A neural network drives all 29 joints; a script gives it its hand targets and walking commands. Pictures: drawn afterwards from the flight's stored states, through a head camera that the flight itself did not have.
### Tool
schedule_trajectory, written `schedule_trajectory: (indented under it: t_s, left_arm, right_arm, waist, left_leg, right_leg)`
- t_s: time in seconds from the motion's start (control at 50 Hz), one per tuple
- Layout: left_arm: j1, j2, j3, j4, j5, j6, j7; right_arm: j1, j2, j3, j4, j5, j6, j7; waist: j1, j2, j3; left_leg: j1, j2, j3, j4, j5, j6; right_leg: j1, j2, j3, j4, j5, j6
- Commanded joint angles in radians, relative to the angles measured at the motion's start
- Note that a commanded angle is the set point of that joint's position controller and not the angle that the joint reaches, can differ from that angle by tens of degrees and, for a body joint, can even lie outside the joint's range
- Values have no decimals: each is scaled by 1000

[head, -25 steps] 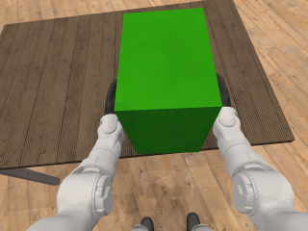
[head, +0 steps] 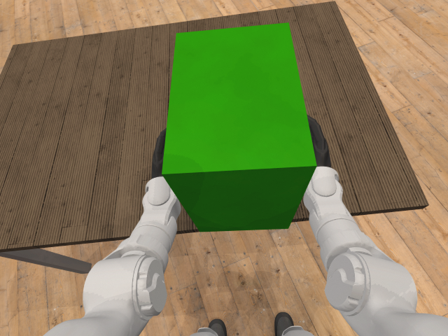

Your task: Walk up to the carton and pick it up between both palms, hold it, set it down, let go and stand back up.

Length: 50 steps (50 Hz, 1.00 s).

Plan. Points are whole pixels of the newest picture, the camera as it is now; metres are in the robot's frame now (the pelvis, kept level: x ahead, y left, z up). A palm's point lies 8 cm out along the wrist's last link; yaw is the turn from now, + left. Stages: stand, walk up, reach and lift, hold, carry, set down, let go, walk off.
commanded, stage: reach and lift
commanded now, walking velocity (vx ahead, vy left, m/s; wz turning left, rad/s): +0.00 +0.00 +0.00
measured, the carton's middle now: (238, 141) +0.47 +0.00 +0.00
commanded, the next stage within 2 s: none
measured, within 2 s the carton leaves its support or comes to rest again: leaves its support in 0.78 s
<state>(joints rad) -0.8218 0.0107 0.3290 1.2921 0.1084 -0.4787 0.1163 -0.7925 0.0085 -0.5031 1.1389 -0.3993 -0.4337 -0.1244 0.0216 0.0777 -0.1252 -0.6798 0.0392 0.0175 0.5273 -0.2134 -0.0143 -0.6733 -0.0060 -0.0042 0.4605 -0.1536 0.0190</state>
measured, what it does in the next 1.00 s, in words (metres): stands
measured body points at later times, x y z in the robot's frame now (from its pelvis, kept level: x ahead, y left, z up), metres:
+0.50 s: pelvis +0.00 +0.00 +0.00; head +0.12 -0.02 +0.43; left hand +0.43 +0.14 +0.00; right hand +0.43 -0.15 +0.00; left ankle +0.00 +0.12 -0.73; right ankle +0.02 -0.13 -0.73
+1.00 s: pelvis -0.01 +0.00 +0.00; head +0.10 -0.01 +0.44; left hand +0.41 +0.14 +0.01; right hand +0.41 -0.15 +0.01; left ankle +0.00 +0.12 -0.73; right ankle +0.02 -0.13 -0.73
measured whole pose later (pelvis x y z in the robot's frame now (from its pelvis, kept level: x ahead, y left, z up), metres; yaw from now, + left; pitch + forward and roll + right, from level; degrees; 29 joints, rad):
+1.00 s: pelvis -0.01 +0.00 +0.00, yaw +0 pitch +20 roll -1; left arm -0.79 0.00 0.34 1.31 0.12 -0.60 0.12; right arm -0.78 0.00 -0.52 1.23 -0.41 -0.60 -0.15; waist 0.02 0.05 -0.12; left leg -0.68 0.04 0.02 0.52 -0.20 -0.01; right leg -0.67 -0.01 0.00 0.46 -0.14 0.02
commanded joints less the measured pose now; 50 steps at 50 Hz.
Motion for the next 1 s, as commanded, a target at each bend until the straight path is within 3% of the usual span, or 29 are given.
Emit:
schedule_trajectory:
  t_s: [0.0,0.02,0.04,0.08,0.1,0.14,0.18,0.22,0.24,0.3,0.32,0.36,0.38,0.42,0.44,0.5,0.52,0.54,0.56,0.62,0.64,0.66,0.72,0.74,0.78,0.84,0.88,0.92,0.98]
  left_arm:
    - [-463,-503,-124,9,213,-77,-126]
    - [-481,-509,-124,-39,211,-92,-117]
    - [-482,-497,-134,-15,225,-82,-115]
    - [-489,-534,-162,-47,202,-82,-109]
    - [-495,-497,-141,-5,209,-83,-115]
    - [-471,-557,-173,-59,212,-83,-99]
    - [-461,-566,-182,-25,199,-88,-100]
    - [-459,-547,-165,-17,214,-85,-100]
    - [-437,-525,-142,24,220,-76,-106]
    - [-445,-534,-153,20,227,-74,-115]
    - [-438,-560,-188,-24,213,-78,-105]
    - [-414,-541,-130,1,242,-64,-98]
    - [-421,-508,-109,53,256,-65,-113]
    - [-484,-559,-161,-59,214,-89,-107]
    - [-459,-531,-152,20,209,-89,-109]
    - [-436,-574,-160,24,226,-82,-103]
    - [-437,-553,-135,48,224,-97,-113]
    - [-448,-557,-159,28,205,-98,-113]
    - [-442,-544,-136,43,207,-96,-116]
    - [-458,-585,-178,-27,199,-127,-103]
    - [-485,-584,-211,-55,188,-138,-101]
    - [-490,-563,-177,-46,198,-148,-99]
    - [-439,-615,-220,-18,200,-152,-96]
    - [-472,-580,-197,-13,210,-156,-112]
    - [-439,-602,-204,-11,213,-170,-104]
    - [-423,-622,-226,-4,205,-183,-102]
    - [-440,-601,-243,-21,194,-193,-105]
    - [-480,-577,-204,12,187,-193,-109]
    - [-528,-534,-198,1,191,-209,-113]
  right_arm:
    - [-387,571,194,101,-170,-73,169]
    - [-386,599,197,91,-162,-80,174]
    - [-381,586,202,120,-162,-75,170]
    - [-404,586,215,87,-148,-90,169]
    - [-398,601,213,108,-154,-82,168]
    - [-398,575,217,133,-137,-102,178]
    - [-417,590,227,106,-146,-109,171]
    - [-386,558,201,149,-160,-104,177]
    - [-378,581,182,126,-175,-89,166]
    - [-403,589,210,79,-163,-110,169]
    - [-361,573,207,150,-162,-109,171]
    - [-363,582,225,140,-141,-90,175]
    - [-373,592,204,140,-170,-81,174]
    - [-396,585,209,115,-173,-102,169]
    - [-414,589,197,97,-184,-99,168]
    - [-382,592,221,135,-169,-106,162]
    - [-421,612,248,72,-164,-118,169]
    - [-379,613,249,113,-169,-114,164]
    - [-386,595,240,139,-167,-103,164]
    - [-417,618,276,94,-146,-157,156]
    - [-441,622,298,73,-146,-182,157]
    - [-422,624,279,122,-175,-171,159]
    - [-434,613,292,128,-159,-217,150]
    - [-440,606,266,124,-177,-225,149]
    - [-444,597,281,134,-177,-243,152]
    - [-428,598,299,165,-172,-262,149]
    - [-422,574,285,214,-188,-274,145]
    - [-472,547,245,176,-202,-276,133]
    - [-446,570,286,220,-187,-278,139]
  waist:
    - [-73,-121,-618]
    - [-40,-119,-683]
    - [-65,-98,-688]
    - [-59,-79,-714]
    - [-60,-117,-674]
    - [-47,-34,-729]
    - [-58,-70,-726]
    - [-61,-37,-677]
    - [-59,-82,-647]
    - [-57,-85,-664]
    - [-67,-62,-688]
    - [-14,-54,-633]
    - [-45,-87,-611]
    - [-52,-76,-700]
    - [-68,-124,-663]
    - [-79,-81,-662]
    - [-29,-109,-687]
    - [-64,-121,-665]
    - [-46,-120,-641]
    - [-38,-102,-767]
    - [-55,-113,-789]
    - [-48,-97,-777]
    - [-44,-53,-800]
    - [-63,-63,-782]
    - [-38,-71,-807]
    - [-45,-66,-813]
    - [-64,-67,-769]
    - [-38,-118,-747]
    - [-41,-109,-752]
  left_leg:
    - [267,-28,66,-54,284,-39]
    - [247,-30,83,-43,320,-42]
    - [287,-29,74,-32,319,-49]
    - [278,-30,75,-20,356,-57]
    - [259,-37,75,-13,349,-47]
    - [362,-14,67,5,461,-74]
    - [379,-14,69,22,449,-66]
    - [384,-9,67,-9,412,-70]
    - [324,-22,73,-10,360,-51]
    - [306,-20,78,-20,379,-53]
    - [342,-16,66,-12,428,-63]
    - [312,-23,81,-17,389,-55]
    - [271,-29,84,-31,316,-46]
    - [298,-25,78,-22,361,-52]
    - [277,-22,73,-25,320,-44]
    - [330,-22,73,-16,397,-54]
    - [271,-22,78,-12,387,-46]
    - [298,-25,68,-14,401,-45]
    - [240,-24,76,-27,346,-40]
    - [286,-24,75,5,437,-51]
    - [321,-16,60,16,484,-54]
    - [287,-19,72,-17,416,-46]
    - [365,-17,50,24,539,-70]
    - [339,-20,55,22,494,-63]
    - [329,-21,53,1,498,-64]
    - [360,-19,44,6,514,-58]
    - [340,-19,42,-8,447,-56]
    - [277,-22,54,-27,354,-40]
    - [227,-42,56,-38,295,-21]
  right_leg:
    - [476,48,-92,18,382,-12]
    - [501,49,-80,19,408,-19]
    - [455,50,-91,22,398,-17]
    - [480,52,-91,33,441,-17]
    - [510,48,-84,34,460,-9]
    - [396,67,-101,24,420,-31]
    - [363,74,-105,14,407,-26]
    - [344,67,-112,-17,334,-39]
    - [368,64,-99,-18,341,-28]
    - [422,62,-106,-12,397,-24]
    - [397,62,-113,0,424,-28]
    - [421,59,-97,6,378,-26]
    - [434,54,-102,0,361,-16]
    - [412,61,-109,3,381,-22]
    - [400,59,-110,7,377,-18]
    - [396,64,-119,10,426,-15]
    - [463,55,-96,23,462,-15]
    - [446,58,-102,24,506,-9]
    - [464,48,-92,25,463,-9]
    - [464,60,-96,44,544,-9]
    - [459,62,-106,58,595,-11]
    - [458,52,-99,40,546,-12]
    - [396,65,-115,42,570,-17]
    - [399,61,-118,23,518,-16]
    - [390,68,-124,20,528,-18]
    - [358,76,-135,19,531,-15]
    - [347,76,-144,0,449,-22]
    - [363,61,-121,-15,385,-20]
    - [375,54,-110,-5,417,-7]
